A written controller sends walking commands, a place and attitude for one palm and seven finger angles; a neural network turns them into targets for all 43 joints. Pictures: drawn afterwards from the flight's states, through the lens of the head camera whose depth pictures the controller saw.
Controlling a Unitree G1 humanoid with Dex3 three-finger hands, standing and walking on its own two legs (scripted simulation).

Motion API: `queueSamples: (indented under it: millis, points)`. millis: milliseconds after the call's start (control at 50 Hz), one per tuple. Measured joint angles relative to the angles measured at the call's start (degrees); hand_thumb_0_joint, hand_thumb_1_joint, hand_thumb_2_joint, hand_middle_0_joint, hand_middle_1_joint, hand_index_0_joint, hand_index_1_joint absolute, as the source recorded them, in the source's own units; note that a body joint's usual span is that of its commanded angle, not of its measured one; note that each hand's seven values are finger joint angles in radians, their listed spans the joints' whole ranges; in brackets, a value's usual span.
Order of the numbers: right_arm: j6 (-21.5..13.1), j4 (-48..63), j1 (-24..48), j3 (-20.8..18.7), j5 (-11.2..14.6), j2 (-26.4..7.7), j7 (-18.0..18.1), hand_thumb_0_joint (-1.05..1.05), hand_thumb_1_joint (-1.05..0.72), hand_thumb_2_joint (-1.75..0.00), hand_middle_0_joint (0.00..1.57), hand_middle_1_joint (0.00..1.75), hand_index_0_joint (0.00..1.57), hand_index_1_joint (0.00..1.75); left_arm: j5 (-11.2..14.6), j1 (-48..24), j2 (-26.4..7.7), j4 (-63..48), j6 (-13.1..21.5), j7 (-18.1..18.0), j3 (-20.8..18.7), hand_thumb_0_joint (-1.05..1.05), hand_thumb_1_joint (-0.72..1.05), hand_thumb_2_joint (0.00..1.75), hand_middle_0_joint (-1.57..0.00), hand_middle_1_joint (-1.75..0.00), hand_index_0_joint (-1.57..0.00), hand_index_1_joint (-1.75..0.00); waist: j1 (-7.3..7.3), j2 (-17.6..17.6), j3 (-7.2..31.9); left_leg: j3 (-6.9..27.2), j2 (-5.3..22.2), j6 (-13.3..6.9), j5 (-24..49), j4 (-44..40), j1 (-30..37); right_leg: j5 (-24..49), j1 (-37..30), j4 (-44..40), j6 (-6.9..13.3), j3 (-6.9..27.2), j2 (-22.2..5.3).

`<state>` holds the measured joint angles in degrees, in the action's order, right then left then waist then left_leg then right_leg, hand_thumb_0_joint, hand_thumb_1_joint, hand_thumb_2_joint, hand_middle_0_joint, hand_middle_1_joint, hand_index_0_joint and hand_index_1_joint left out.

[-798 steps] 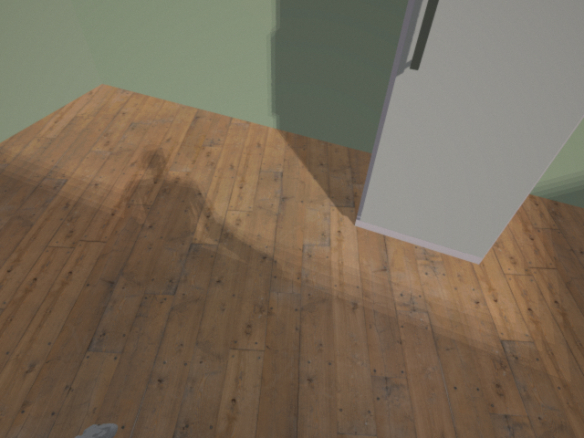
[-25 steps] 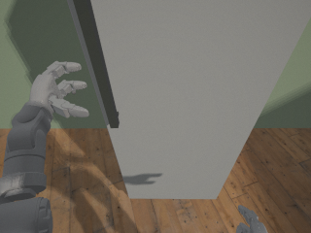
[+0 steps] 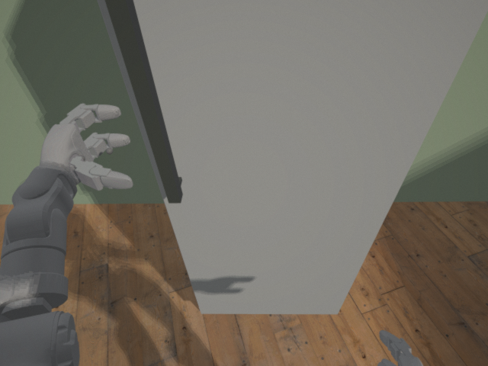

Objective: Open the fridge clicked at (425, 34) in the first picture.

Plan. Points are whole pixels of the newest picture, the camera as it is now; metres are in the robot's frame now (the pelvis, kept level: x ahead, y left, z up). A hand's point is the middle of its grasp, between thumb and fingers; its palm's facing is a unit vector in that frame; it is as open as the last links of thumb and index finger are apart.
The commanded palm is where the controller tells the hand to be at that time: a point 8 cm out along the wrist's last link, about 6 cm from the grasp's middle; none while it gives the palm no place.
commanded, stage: move the hooked fingers beside the handle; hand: left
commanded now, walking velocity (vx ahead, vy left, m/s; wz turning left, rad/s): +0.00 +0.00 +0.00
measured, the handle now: (148, 84) +0.44 +0.17 +0.27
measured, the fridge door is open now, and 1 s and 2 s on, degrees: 0 0 0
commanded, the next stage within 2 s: none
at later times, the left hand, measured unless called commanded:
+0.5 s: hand (109, 139) +0.39 +0.23 +0.21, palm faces +0.05 -1.00 -0.02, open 14.0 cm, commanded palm +0.36 +0.28 +0.20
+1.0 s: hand (113, 153) +0.38 +0.23 +0.19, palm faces +0.06 -1.00 -0.01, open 14.0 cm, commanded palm +0.35 +0.28 +0.20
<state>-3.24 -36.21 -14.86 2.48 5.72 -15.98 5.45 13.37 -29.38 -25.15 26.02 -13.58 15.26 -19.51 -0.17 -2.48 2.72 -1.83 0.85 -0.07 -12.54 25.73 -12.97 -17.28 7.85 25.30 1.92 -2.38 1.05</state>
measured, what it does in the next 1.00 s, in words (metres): stands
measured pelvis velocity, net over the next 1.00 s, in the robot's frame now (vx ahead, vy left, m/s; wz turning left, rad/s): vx -0.01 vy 0.01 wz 0.00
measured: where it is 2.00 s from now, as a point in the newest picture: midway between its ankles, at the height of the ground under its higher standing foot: outside the picture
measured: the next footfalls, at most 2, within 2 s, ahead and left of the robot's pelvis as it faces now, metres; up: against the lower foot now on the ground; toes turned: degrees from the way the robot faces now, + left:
none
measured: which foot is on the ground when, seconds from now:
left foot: down 0.00-1.00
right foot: down 0.00-1.00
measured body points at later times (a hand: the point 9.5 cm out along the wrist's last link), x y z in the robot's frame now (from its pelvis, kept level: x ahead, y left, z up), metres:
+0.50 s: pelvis -0.01 +0.01 +0.00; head -0.02 +0.00 +0.45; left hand +0.38 +0.28 +0.21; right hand +0.12 -0.24 -0.10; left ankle +0.01 +0.12 -0.74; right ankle -0.04 -0.09 -0.74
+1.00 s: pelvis -0.01 +0.01 +0.00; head -0.03 +0.00 +0.45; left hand +0.37 +0.28 +0.19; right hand +0.15 -0.22 -0.09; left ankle +0.01 +0.12 -0.74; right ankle -0.04 -0.09 -0.74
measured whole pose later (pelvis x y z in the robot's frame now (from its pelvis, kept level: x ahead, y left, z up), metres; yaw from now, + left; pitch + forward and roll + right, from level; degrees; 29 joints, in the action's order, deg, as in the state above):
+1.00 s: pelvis -0.01 +0.01 +0.00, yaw +0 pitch +0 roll +0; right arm -3.0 -35.6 -12.5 3.6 5.2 -14.8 5.4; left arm 12.6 -32.6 -23.1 27.9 -16.7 12.0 -16.4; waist -0.2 -2.3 2.8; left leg -1.9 0.0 -1.1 -11.3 25.1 -13.7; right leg -15.7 8.2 24.0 0.9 -2.4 0.3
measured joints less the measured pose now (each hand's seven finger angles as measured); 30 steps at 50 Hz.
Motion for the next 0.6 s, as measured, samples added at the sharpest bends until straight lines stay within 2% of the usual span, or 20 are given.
queueSamples:
  millis: [140,300,480,600]
  points:
    - [-0.6,-0.5,1.2,0.6,-0.1,0.4,0.5,0.01,-0.90,-0.90,0.20,0.30,0.20,0.30,0.1,-2.2,0.6,-0.1,1.3,-0.6,0.8,-0.02,-0.51,0.30,-0.30,-1.20,-0.30,-1.20,0.22,0.5,-0.6,0.6,0.0,0.0,0.3,0.4,-0.4,0.4,-0.1,-0.1,0.0,-0.6,0.0]
    - [-0.5,-0.3,1.5,1.0,-0.1,0.7,0.6,0.01,-0.90,-0.90,0.20,0.30,0.20,0.30,-0.5,-6.9,-0.9,7.9,0.4,-0.7,1.7,-0.01,-0.51,0.30,-0.30,-1.20,-0.30,-1.20,-0.81,0.3,-0.2,0.6,-0.1,-0.4,0.8,0.7,-2.0,1.0,1.5,0.0,-0.3,-0.6,-0.1]
    - [-0.8,-0.7,-1.3,0.7,-0.4,0.5,0.2,0.01,-0.90,-0.90,0.20,0.30,0.20,0.30,-0.6,-4.4,0.4,3.6,4.2,-1.2,0.7,-0.02,-0.50,0.30,-0.30,-1.20,-0.30,-1.20,-0.84,0.4,-0.6,-0.4,-0.3,-0.8,0.6,0.2,-0.9,1.2,0.7,-0.7,-0.7,0.4,-0.3]
    - [-0.2,-1.0,-1.5,0.7,-0.2,0.6,0.1,0.01,-0.90,-0.90,0.20,0.30,0.20,0.30,0.0,-3.7,0.3,4.0,1.2,-0.8,0.9,-0.01,-0.50,0.30,-0.30,-1.20,-0.31,-1.20,-0.77,0.2,0.2,-0.7,-0.5,-1.1,0.5,0.0,-0.8,1.2,0.6,-0.8,-1.1,0.7,-0.6]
